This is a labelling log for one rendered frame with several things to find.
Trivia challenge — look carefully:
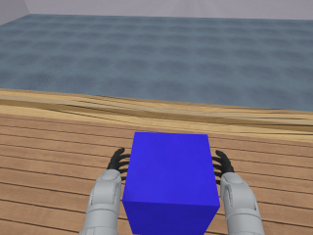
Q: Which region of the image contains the robot left forearm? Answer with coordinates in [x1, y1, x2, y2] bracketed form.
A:
[78, 168, 122, 235]

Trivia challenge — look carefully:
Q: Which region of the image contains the right robot hand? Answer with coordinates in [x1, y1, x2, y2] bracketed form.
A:
[211, 150, 235, 185]

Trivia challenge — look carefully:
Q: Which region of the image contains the left robot hand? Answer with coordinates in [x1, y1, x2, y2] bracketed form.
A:
[107, 148, 131, 181]

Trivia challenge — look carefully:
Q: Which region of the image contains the carton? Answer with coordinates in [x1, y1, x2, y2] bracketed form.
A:
[122, 131, 220, 235]

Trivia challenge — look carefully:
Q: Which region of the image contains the robot right forearm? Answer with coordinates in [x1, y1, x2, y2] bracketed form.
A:
[220, 172, 265, 235]

